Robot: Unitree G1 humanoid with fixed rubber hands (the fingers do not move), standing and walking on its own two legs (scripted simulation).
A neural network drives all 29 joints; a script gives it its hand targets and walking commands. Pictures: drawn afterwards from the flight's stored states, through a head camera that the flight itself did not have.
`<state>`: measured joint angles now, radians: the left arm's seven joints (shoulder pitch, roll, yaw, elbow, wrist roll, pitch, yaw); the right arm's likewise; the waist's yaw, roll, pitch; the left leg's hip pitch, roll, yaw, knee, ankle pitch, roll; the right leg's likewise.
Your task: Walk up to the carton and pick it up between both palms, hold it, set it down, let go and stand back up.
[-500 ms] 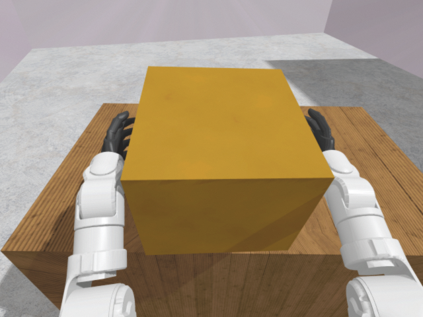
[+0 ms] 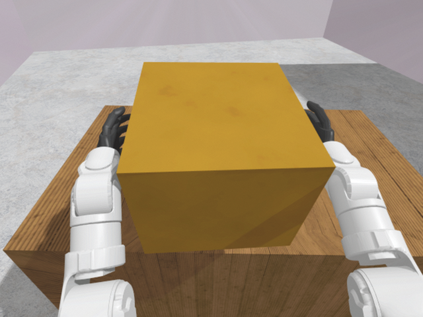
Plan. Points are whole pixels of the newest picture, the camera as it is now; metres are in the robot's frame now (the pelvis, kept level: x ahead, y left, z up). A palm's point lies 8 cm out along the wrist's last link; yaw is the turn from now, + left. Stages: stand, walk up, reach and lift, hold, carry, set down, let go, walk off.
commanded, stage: hold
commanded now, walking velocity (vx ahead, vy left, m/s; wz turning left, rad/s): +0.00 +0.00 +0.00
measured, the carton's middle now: (215, 152) +0.40 +0.01 +0.16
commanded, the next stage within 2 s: none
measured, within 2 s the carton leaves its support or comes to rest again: neither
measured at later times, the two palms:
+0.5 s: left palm (112, 147) +0.36 +0.20 +0.21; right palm (322, 141) +0.37 -0.18 +0.21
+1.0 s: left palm (112, 149) +0.36 +0.20 +0.20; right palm (321, 142) +0.37 -0.18 +0.21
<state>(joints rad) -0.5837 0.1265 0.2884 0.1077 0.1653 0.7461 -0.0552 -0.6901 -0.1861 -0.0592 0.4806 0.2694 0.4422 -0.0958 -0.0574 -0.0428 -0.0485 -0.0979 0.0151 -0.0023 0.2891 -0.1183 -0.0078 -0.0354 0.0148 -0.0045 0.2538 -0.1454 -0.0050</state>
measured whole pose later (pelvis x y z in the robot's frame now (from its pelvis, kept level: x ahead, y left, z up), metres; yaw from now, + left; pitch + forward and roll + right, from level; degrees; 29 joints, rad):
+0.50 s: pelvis +0.00 +0.00 +0.00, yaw +0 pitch -4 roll +0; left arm -0.62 0.13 0.30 0.14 0.17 0.75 -0.06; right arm -0.73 -0.19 -0.07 0.52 0.26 0.45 -0.09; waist -0.06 -0.04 -0.06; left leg -0.11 0.02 0.00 0.29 -0.11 -0.01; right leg -0.05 0.02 -0.01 0.26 -0.14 -0.01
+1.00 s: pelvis +0.00 +0.00 +0.00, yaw +0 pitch -4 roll -1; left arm -0.61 0.13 0.30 0.14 0.17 0.77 -0.07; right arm -0.72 -0.19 -0.06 0.51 0.27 0.47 -0.10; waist -0.06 -0.04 -0.05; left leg -0.10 0.02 0.00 0.29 -0.12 -0.01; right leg -0.03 0.02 -0.01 0.25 -0.14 -0.01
